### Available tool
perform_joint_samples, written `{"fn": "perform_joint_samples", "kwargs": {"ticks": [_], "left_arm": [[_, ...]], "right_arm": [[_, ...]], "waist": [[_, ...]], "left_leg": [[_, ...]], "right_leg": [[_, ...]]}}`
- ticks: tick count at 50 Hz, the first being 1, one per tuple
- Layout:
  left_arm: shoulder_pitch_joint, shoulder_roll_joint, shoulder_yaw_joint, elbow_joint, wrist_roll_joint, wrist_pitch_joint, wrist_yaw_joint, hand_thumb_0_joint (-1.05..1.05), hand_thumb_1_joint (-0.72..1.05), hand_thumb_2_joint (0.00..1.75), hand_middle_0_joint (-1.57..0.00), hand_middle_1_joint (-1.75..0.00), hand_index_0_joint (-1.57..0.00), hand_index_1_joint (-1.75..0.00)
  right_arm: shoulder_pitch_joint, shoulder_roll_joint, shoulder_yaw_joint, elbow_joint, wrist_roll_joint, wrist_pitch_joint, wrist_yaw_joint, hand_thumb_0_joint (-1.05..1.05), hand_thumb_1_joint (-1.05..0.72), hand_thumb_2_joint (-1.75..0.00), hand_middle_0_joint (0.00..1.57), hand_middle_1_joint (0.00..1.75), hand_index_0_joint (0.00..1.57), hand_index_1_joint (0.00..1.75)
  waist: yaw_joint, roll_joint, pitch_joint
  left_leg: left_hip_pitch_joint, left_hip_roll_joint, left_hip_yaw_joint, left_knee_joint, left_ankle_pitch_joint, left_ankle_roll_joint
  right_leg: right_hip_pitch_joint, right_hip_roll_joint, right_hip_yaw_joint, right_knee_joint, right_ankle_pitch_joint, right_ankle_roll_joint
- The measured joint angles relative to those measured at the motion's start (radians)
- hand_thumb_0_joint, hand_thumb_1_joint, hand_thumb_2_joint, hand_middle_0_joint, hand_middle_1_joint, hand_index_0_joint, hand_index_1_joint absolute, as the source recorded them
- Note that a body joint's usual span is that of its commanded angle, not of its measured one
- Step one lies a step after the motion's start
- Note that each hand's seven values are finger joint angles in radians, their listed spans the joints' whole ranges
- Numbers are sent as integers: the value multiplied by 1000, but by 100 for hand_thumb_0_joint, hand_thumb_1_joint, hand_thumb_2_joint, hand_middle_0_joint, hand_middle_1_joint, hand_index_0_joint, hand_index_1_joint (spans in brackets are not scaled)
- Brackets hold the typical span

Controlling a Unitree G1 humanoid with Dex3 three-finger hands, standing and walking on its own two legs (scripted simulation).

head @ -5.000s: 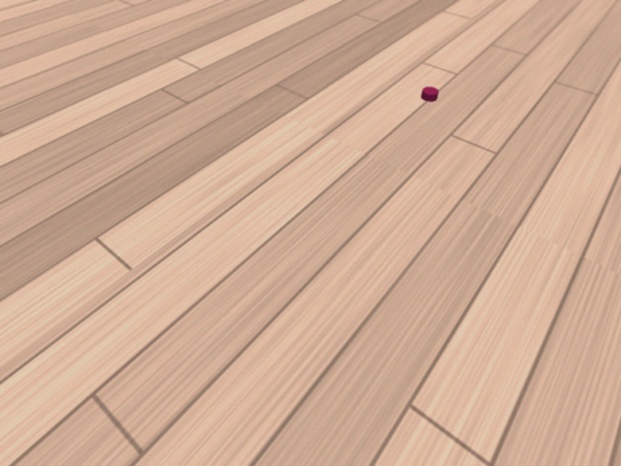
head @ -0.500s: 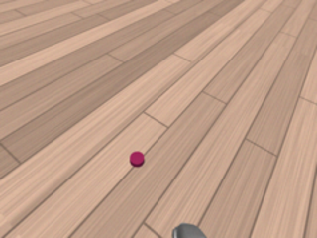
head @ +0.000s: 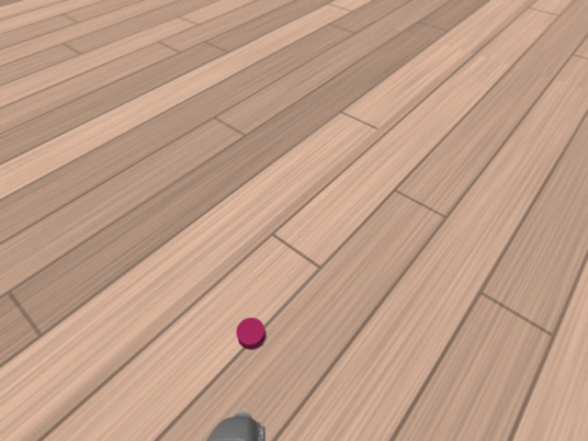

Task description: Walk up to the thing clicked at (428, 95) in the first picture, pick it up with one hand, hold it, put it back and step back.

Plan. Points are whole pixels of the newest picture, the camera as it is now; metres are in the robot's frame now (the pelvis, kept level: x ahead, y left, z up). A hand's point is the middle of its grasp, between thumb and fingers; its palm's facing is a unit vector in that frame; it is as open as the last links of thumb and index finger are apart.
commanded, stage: walk up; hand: left
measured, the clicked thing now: (251, 333) +0.56 +0.18 -0.75
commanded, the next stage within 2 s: none
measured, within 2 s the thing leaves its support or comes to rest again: neither
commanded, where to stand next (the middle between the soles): +0.19 +0.02 m, yaw +2 degrees
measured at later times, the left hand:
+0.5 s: hand (145, 427) +0.17 +0.25 -0.16, palm faces +0.01 -0.91 -0.42, open 7.4 cm
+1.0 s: hand (136, 427) +0.17 +0.26 -0.16, palm faces +0.02 -0.92 -0.38, open 7.4 cm
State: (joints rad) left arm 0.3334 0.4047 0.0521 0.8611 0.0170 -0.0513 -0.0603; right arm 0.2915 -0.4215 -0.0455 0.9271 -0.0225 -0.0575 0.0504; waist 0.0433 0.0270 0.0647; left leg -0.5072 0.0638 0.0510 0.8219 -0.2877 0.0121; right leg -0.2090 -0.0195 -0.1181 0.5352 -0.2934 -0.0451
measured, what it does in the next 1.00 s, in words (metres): walks ahead: left foot, then right foot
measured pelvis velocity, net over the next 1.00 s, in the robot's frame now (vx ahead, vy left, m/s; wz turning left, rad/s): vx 0.11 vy -0.01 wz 0.05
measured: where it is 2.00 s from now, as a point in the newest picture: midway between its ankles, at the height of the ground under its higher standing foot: outside the picture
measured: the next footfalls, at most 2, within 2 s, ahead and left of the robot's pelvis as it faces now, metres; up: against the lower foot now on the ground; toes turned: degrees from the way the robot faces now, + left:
left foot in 0.14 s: +0.14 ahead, +0.12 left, +0.00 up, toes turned +5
right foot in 0.44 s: +0.22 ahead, -0.16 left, +0.00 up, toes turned +3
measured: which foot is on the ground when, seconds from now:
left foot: up 0.00-0.12, down 0.14-1.00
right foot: down 0.00-0.16, up 0.18-0.42, down 0.44-1.00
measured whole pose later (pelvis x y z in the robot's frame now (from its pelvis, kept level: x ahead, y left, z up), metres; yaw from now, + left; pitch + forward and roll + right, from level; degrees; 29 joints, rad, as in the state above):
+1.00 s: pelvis +0.11 -0.01 -0.01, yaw +3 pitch -3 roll +0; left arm 0.12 0.38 0.00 1.09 0.01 -0.02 0.00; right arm 0.14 -0.38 -0.03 1.10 -0.02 0.02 0.02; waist 0.01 0.00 0.08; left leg -0.24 0.02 0.02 0.61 -0.33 0.00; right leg -0.32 -0.05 0.03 0.57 -0.21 0.04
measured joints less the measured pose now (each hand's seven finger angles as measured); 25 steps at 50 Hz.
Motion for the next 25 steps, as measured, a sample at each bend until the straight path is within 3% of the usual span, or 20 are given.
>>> {"fn": "perform_joint_samples", "kwargs": {"ticks": [6, 8, 11, 13, 18, 21, 23, 25], "left_arm": [[38, 15, -12, 2, -4, 8, 8, 0, 90, 89, -21, -30, -20, -30], [32, 14, -21, 10, -10, 17, 18, 0, 90, 89, -21, -30, -20, -30], [-4, 0, -33, 25, -12, 40, 34, 0, 90, 89, -21, -30, -20, -30], [-28, 5, -34, 22, -15, 43, 39, 0, 90, 89, -21, -30, -20, -30], [-78, 8, -27, 20, -21, 24, 46, 0, 90, 89, -21, -30, -20, -30], [-103, 8, -24, 38, -22, 13, 58, 0, 90, 89, -21, -30, -20, -30], [-117, 3, -21, 55, -11, 6, 68, 0, 90, 89, -21, -30, -20, -30], [-134, -6, -29, 68, -4, 8, 71, 0, 90, 89, -21, -30, -20, -30]], "right_arm": [[-22, 13, 0, -19, -1, -9, 1, 0, -90, -90, 21, 30, 20, 30], [-42, 12, -6, -36, -4, -21, -12, 0, -90, -90, 21, 30, 20, 30], [-63, 15, -6, -69, 14, -25, -28, 0, -90, -90, 21, 30, 20, 30], [-65, 24, 2, -80, 20, -22, -37, 0, -90, -90, 21, 30, 20, 30], [-85, 20, 19, -74, 12, 1, -46, 0, -90, -90, 21, 30, 20, 30], [-105, 14, 21, -64, 18, 25, -45, 0, -90, -90, 21, 30, 20, 30], [-124, 10, 19, -50, 26, 50, -45, 0, -90, -90, 21, 30, 20, 30], [-147, 13, 14, -32, 27, 76, -49, 0, -90, -90, 21, 30, 20, 30]], "waist": [[11, -40, 12], [2, -64, 30], [-19, -60, 50], [-25, -70, 55], [-35, -68, 59], [-43, -47, 62], [-40, -19, 60], [-42, -1, 58]], "left_leg": [[106, -23, 15, -224, 82, 18], [127, -48, 27, -223, 112, 28], [143, -45, 18, -189, 64, 34], [172, -43, 15, -215, 64, 29], [194, -32, 8, -212, 42, 10], [169, -17, -7, -128, -9, -7], [139, 3, -21, -48, -56, -12], [108, -14, -50, 30, -171, 3]], "right_leg": [[50, -9, -20, 45, -94, 25], [12, -40, -6, 180, -137, 24], [-114, -11, 66, 464, -210, 18], [-181, -12, 92, 533, -200, 14], [-235, -55, 106, 345, -79, 31], [-191, -46, 105, 184, 56, 35], [-174, -25, 101, 163, 37, 64], [-194, -24, 96, 199, 17, 65]]}}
